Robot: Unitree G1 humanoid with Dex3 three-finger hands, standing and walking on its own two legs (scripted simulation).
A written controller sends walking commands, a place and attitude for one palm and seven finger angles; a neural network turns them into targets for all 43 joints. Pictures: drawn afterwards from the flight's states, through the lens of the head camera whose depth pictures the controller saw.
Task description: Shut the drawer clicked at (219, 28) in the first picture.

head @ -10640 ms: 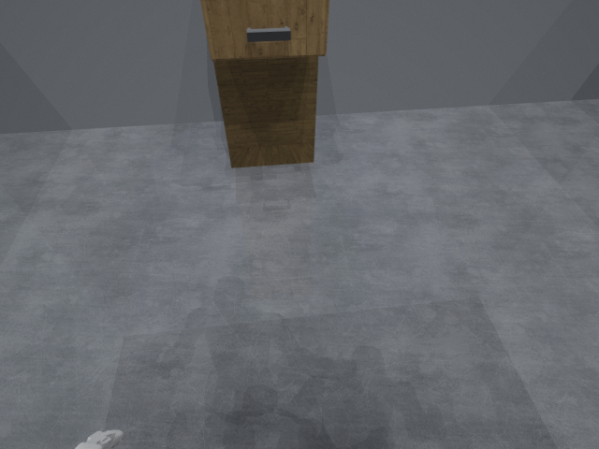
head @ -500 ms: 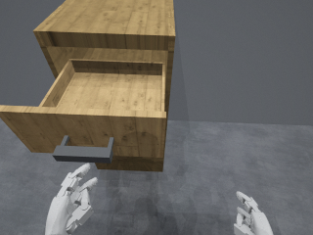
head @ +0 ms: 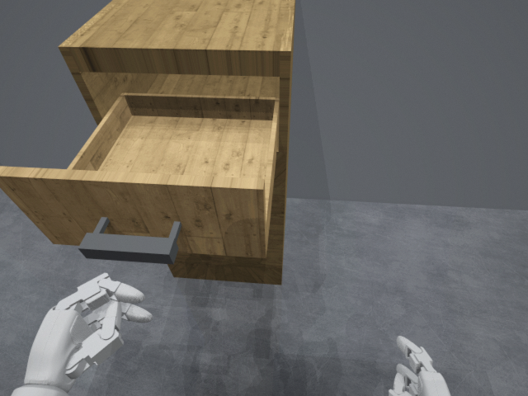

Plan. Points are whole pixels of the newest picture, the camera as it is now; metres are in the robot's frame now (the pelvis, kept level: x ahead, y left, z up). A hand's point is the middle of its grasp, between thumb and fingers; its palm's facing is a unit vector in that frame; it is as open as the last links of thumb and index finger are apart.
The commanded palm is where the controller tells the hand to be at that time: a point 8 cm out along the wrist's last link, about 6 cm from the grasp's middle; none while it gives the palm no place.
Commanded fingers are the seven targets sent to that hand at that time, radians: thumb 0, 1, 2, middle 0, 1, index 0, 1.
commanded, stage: raise the hand and make a fist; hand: left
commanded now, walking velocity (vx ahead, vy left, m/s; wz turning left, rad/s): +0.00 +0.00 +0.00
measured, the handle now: (135, 236) +0.34 +0.22 +0.07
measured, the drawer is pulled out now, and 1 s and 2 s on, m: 0.29 0.29 0.29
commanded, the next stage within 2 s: bring the fist close to the handle in 1.10 s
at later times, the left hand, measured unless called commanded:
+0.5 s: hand (81, 335) +0.17 +0.20 +0.13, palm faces -0.02 -1.00 -0.07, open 3.1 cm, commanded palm +0.13 +0.25 +0.15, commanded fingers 0.00 0.90 0.90 -1.40 -1.60 -1.40 -1.60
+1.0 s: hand (74, 333) +0.16 +0.19 +0.16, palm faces -0.01 -0.99 -0.11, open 3.3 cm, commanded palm +0.12 +0.25 +0.17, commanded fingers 0.00 0.90 0.90 -1.40 -1.60 -1.40 -1.60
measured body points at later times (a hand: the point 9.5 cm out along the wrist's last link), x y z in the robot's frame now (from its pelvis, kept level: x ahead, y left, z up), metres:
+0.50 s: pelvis +0.01 +0.04 +0.02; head +0.00 +0.03 +0.47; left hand +0.17 +0.26 +0.14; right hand +0.23 -0.16 -0.02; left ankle +0.02 +0.13 -0.69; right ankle +0.00 -0.07 -0.69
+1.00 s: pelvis +0.01 +0.03 +0.03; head -0.02 +0.01 +0.47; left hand +0.16 +0.25 +0.17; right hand +0.20 -0.19 -0.02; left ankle +0.02 +0.13 -0.69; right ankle +0.00 -0.07 -0.69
